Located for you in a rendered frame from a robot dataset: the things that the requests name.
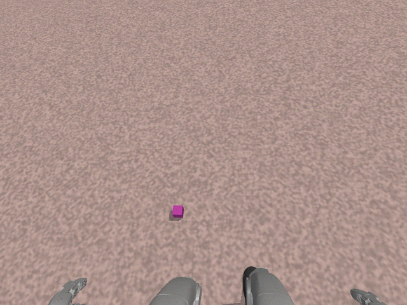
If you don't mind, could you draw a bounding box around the right robot hand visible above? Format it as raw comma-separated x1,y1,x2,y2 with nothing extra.
350,288,386,305

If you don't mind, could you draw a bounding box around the left robot hand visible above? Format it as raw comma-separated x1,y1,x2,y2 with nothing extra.
48,278,87,305

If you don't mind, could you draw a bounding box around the cube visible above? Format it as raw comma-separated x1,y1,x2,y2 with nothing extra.
172,205,184,218

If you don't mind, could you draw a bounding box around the right robot foot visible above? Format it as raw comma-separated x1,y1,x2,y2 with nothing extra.
243,266,256,305

